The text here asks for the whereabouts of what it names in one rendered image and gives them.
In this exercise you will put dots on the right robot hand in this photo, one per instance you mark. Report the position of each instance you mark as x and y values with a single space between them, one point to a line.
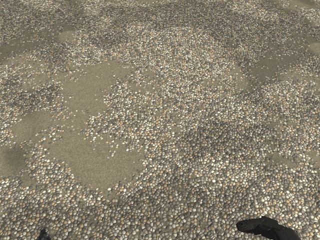
268 228

